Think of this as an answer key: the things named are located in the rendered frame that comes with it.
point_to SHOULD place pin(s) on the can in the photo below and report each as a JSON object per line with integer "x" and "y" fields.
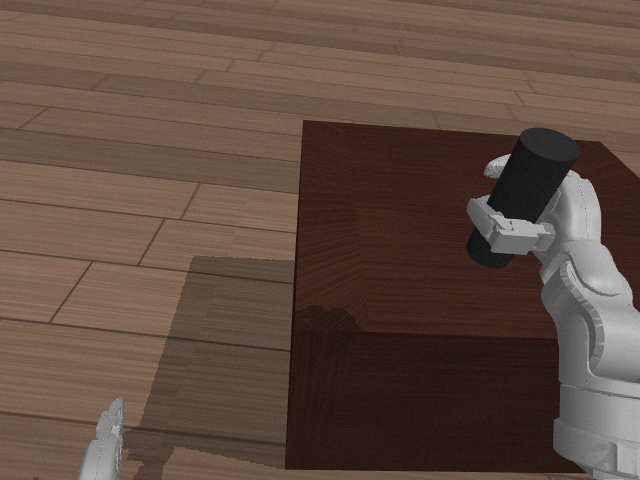
{"x": 538, "y": 164}

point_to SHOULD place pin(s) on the right robot hand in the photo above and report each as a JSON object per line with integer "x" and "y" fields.
{"x": 573, "y": 213}

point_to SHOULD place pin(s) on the left robot hand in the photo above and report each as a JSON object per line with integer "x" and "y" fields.
{"x": 102, "y": 459}

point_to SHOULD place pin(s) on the right robot arm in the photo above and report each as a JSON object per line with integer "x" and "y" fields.
{"x": 598, "y": 332}

